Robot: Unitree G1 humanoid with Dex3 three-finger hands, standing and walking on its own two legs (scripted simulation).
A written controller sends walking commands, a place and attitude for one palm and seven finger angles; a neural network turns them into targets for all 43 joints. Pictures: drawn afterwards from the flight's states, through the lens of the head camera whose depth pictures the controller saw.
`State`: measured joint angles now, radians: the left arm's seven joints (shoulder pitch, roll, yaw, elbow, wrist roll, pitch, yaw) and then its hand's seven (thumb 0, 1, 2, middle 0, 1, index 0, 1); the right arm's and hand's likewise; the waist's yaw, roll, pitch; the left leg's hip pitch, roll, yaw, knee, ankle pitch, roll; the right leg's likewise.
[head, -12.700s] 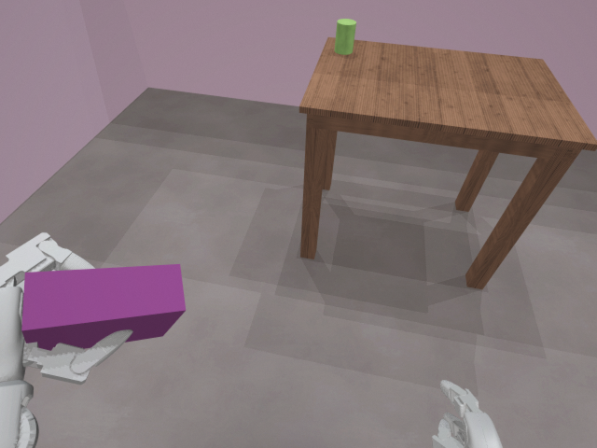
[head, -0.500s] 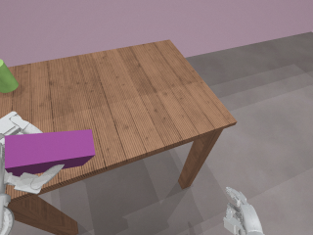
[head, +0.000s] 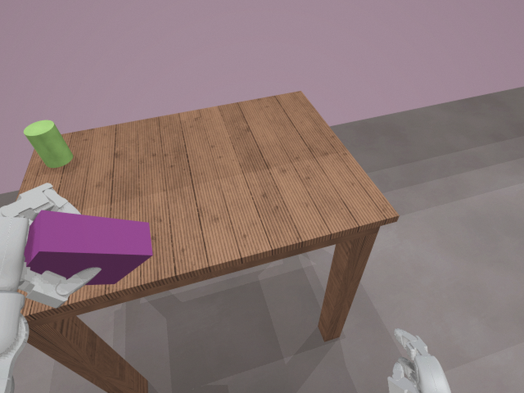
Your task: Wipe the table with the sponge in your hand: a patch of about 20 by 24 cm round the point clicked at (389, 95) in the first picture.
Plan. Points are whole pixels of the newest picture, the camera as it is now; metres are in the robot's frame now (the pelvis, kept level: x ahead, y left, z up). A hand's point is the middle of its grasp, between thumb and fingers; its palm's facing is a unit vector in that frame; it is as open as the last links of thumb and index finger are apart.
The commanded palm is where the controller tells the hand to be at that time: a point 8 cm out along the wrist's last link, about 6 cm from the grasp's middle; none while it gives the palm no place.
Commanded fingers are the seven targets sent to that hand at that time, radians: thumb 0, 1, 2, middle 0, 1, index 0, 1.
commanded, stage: turn the palm down, sponge in hand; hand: left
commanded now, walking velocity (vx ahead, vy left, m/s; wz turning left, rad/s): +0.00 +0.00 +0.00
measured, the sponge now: (101, 253) +0.24 +0.26 +0.13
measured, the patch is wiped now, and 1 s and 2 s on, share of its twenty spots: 0.00 0.00 0.00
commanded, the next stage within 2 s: move the sponge above the wiping area in 1.70 s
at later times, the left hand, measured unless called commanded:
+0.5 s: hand (77, 243) +0.24 +0.28 +0.15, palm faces +0.28 -0.40 -0.87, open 9.1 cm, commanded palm +0.21 +0.29 +0.20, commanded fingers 0.00 0.10 1.30 -1.20 -1.60 -1.20 -1.60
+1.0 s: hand (64, 232) +0.26 +0.31 +0.15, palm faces +0.17 -0.21 -0.96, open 9.1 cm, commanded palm +0.23 +0.31 +0.21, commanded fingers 0.00 0.10 1.30 -1.20 -1.60 -1.20 -1.60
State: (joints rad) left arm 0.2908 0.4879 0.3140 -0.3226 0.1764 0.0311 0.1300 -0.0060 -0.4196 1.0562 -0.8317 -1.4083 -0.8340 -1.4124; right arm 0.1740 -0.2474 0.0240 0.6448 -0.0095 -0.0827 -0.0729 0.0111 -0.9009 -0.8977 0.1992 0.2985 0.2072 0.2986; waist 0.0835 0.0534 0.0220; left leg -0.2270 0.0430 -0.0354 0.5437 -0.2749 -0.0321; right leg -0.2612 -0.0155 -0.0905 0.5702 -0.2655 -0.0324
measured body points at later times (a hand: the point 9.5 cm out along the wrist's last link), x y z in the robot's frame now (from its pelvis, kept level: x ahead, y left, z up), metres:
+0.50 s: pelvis +0.03 +0.01 +0.00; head +0.03 -0.03 +0.45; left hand +0.22 +0.30 +0.20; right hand +0.23 -0.24 -0.09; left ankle +0.02 +0.16 -0.73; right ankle +0.03 -0.09 -0.73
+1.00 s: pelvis +0.03 +0.03 +0.01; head +0.03 -0.01 +0.46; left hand +0.24 +0.32 +0.20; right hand +0.28 -0.17 -0.06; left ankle +0.02 +0.16 -0.73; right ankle +0.03 -0.09 -0.73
